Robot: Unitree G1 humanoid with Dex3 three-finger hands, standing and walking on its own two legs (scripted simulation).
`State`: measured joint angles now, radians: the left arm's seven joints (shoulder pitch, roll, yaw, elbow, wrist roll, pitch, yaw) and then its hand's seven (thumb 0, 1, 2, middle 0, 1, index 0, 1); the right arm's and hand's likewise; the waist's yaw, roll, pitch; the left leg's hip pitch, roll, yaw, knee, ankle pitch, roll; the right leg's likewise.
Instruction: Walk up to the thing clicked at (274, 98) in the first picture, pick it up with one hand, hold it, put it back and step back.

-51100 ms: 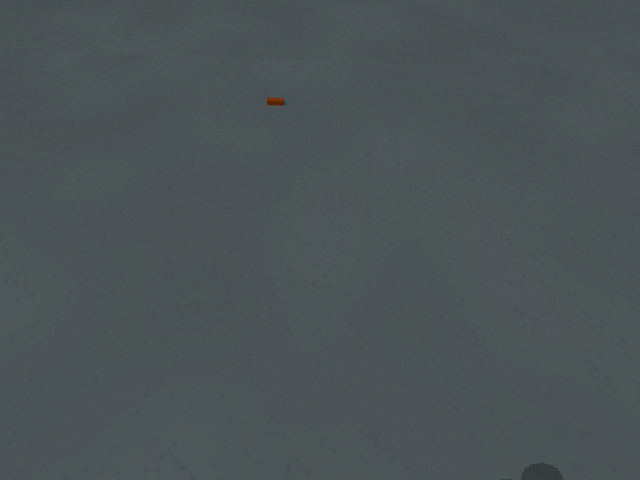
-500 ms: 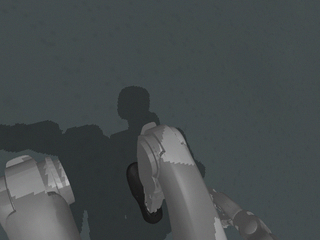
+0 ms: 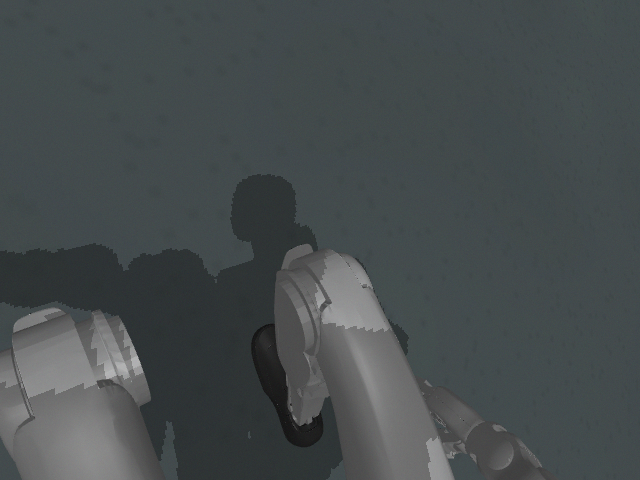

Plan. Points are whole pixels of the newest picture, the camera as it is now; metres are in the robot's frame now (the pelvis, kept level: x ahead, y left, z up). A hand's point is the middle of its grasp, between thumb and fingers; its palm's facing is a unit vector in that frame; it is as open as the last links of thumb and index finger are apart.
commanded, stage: open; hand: left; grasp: from above
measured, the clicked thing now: out of the picture +0.41 +0.39 -0.28
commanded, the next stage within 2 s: withdraw in 0.38 s
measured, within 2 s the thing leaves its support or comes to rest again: neither
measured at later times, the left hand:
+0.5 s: hand out of the picture +0.40 +0.38 -0.24, palm faces -0.45 -0.16 -0.88, open 13.3 cm
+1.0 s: hand out of the picture +0.42 +0.43 -0.09, palm faces -0.41 -0.09 -0.91, open 13.9 cm
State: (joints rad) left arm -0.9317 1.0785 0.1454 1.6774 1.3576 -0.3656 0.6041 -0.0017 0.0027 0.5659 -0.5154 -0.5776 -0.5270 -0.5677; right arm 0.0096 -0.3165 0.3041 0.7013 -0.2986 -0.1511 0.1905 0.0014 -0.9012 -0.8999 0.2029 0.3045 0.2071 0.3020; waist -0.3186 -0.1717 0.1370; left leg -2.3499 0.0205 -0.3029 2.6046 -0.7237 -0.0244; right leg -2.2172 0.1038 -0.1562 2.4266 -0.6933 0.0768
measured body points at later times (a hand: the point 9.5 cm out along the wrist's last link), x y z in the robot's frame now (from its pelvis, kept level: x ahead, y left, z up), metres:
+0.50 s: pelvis +0.00 +0.00 +0.00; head +0.25 +0.16 +0.34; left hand +0.42 +0.38 -0.19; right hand +0.11 -0.25 -0.06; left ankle +0.06 +0.13 -0.26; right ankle +0.11 -0.13 -0.26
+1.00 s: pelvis +0.00 +0.00 +0.04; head +0.21 +0.11 +0.42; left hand +0.43 +0.43 -0.04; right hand +0.12 -0.25 -0.06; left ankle +0.06 +0.13 -0.26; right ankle +0.11 -0.13 -0.26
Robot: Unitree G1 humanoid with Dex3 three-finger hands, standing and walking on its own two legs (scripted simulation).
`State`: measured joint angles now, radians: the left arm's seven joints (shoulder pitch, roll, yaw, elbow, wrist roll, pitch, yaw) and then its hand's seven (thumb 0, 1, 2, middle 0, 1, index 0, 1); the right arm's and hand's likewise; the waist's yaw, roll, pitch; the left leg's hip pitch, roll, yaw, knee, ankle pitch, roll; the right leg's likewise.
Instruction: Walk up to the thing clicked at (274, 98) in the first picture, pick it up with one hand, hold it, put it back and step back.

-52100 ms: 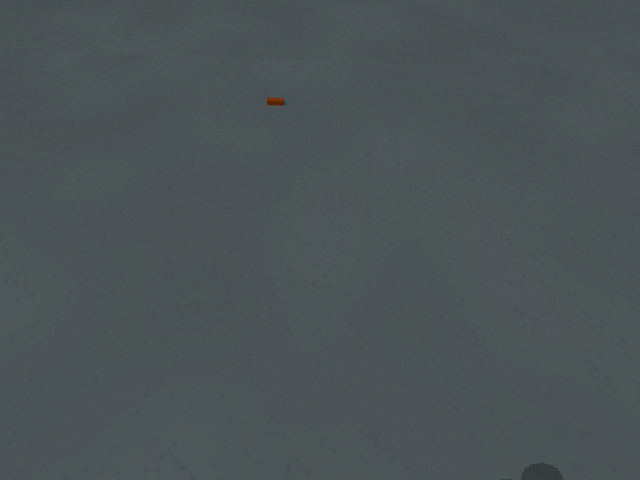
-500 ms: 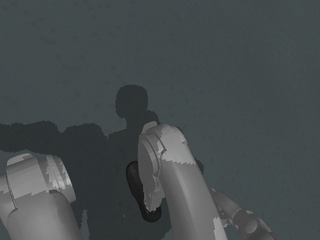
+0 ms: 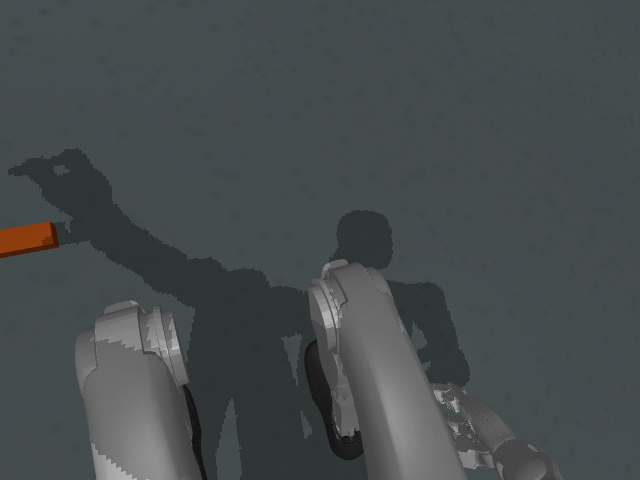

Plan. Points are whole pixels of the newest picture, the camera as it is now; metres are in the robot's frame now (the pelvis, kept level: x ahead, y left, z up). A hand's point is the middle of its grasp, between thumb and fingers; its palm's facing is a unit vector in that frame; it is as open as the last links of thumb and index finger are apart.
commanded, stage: withdraw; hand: left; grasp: from above
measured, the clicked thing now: (18, 241) +0.44 +0.36 -0.31
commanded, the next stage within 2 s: home in 0.44 s
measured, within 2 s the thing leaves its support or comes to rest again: neither
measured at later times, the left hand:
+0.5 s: hand out of the picture +0.44 +0.36 -0.15, palm faces -0.28 -0.08 -0.96, open 13.1 cm
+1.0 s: hand out of the picture +0.37 +0.35 -0.05, palm faces -0.28 -0.49 -0.82, open 9.8 cm
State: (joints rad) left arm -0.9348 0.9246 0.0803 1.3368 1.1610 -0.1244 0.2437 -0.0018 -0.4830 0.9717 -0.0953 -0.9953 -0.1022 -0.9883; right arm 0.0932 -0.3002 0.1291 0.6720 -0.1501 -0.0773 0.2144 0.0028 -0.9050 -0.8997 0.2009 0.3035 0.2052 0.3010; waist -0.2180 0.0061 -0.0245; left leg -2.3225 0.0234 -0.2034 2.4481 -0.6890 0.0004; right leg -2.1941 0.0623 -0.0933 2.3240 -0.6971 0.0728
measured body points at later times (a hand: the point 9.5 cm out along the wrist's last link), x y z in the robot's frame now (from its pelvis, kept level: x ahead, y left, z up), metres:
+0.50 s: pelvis -0.01 -0.01 -0.01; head +0.20 +0.11 +0.37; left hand +0.45 +0.36 -0.09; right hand +0.10 -0.28 -0.10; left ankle +0.07 +0.13 -0.29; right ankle +0.11 -0.13 -0.29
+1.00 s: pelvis +0.00 -0.01 +0.07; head +0.22 +0.07 +0.46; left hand +0.38 +0.37 +0.00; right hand +0.11 -0.28 -0.05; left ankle +0.07 +0.13 -0.29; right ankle +0.11 -0.13 -0.29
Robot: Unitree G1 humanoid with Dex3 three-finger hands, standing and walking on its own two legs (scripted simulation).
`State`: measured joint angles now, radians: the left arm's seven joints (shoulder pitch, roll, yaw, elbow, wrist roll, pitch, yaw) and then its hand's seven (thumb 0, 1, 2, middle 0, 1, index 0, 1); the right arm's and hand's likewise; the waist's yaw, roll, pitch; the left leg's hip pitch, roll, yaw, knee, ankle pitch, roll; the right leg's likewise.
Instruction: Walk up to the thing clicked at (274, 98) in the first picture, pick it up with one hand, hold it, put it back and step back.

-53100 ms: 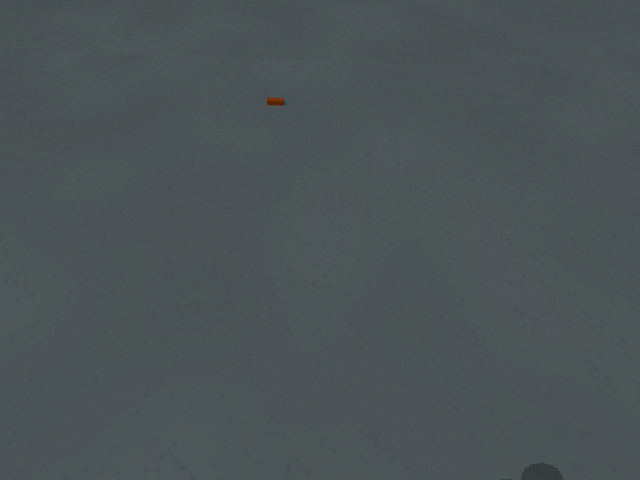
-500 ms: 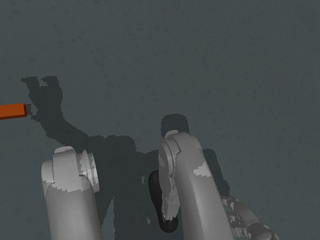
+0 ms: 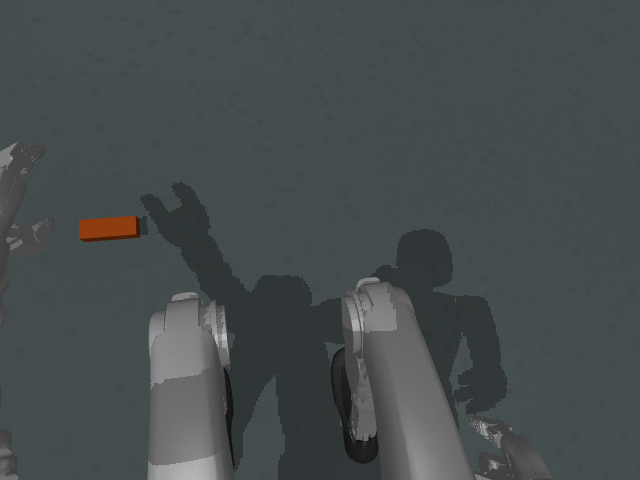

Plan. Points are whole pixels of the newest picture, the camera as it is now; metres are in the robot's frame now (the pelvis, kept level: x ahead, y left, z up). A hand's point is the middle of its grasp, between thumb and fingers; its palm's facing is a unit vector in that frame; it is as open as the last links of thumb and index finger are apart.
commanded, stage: home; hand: left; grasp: from above
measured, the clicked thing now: (110, 228) +0.47 +0.33 -0.38
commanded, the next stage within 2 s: none
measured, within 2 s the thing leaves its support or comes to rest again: neither
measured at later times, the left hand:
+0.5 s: hand out of the picture +0.26 +0.25 +0.10, palm faces +0.06 -0.92 -0.38, open 7.4 cm
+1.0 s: hand out of the picture +0.21 +0.20 +0.27, palm faces +0.18 -0.96 -0.21, open 7.4 cm
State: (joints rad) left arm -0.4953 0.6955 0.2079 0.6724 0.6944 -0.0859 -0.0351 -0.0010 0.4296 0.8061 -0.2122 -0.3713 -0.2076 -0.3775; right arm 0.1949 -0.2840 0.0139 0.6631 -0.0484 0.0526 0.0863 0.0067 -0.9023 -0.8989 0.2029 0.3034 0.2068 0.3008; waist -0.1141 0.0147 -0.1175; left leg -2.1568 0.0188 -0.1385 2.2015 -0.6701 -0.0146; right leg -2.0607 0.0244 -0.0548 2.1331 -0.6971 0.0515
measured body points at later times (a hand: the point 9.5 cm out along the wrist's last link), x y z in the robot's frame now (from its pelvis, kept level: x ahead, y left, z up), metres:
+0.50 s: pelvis +0.02 +0.00 +0.20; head +0.12 +0.05 +0.63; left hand +0.25 +0.30 +0.13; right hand +0.24 -0.22 +0.12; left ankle +0.08 +0.13 -0.36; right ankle +0.09 -0.13 -0.36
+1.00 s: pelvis +0.07 +0.00 +0.32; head +0.08 +0.01 +0.77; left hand +0.20 +0.25 +0.29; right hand +0.25 -0.23 +0.25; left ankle +0.08 +0.13 -0.36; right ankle +0.09 -0.13 -0.36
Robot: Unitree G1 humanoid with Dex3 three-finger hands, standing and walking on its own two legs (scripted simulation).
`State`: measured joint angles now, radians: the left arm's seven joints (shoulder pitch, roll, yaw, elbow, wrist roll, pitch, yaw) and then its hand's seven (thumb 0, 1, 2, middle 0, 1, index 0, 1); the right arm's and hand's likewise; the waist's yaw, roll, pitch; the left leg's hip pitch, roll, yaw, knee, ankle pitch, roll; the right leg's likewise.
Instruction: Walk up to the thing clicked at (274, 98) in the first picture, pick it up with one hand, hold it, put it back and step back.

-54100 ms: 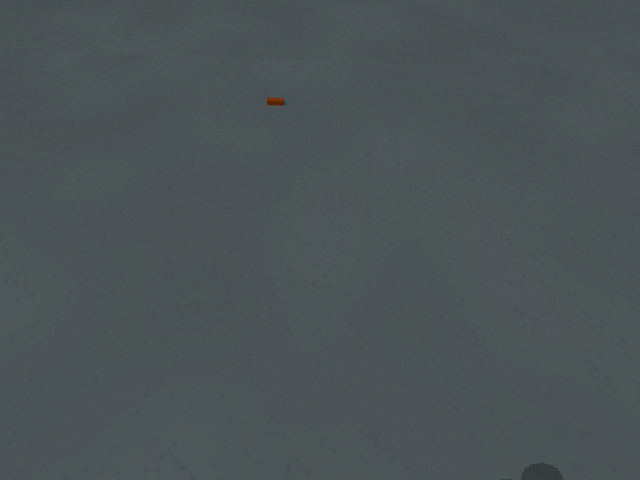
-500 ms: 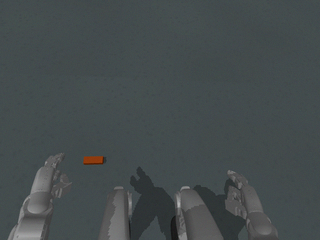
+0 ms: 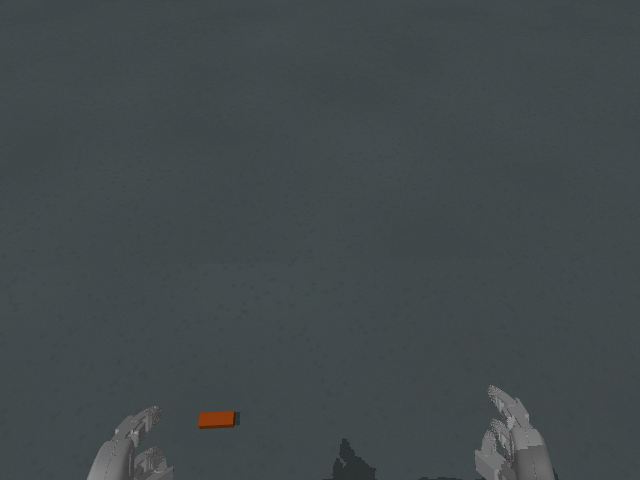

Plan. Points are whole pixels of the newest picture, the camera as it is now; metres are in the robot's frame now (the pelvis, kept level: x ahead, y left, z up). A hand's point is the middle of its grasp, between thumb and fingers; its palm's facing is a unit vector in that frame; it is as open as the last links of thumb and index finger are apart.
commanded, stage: home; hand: left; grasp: from above
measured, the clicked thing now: (217, 420) +0.43 +0.27 -0.70
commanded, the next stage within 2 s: stand in 1.96 s
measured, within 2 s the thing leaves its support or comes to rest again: neither
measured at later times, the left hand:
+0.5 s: hand (172, 478) +0.16 +0.17 -0.05, palm faces +0.05 -0.98 -0.20, open 7.4 cm
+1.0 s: hand out of the picture +0.16 +0.18 -0.04, palm faces +0.05 -0.98 -0.20, open 7.4 cm
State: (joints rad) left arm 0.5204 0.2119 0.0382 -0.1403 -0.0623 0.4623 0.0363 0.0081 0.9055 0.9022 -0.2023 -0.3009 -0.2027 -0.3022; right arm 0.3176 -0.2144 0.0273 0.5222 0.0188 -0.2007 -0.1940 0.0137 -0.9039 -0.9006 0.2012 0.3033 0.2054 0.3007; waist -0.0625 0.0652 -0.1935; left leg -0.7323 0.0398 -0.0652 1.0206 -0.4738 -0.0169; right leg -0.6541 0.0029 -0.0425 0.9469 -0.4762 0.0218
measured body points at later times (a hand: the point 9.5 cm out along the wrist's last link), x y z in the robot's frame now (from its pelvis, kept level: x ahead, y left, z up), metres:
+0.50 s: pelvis +0.00 -0.01 +0.00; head +0.02 +0.00 +0.45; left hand +0.16 +0.23 -0.03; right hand +0.16 -0.25 -0.06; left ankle +0.02 +0.12 -0.68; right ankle +0.00 -0.14 -0.68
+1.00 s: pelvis +0.00 +0.00 +0.00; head +0.01 +0.00 +0.45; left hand +0.16 +0.23 -0.03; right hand +0.16 -0.25 -0.06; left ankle +0.02 +0.12 -0.68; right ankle +0.00 -0.14 -0.68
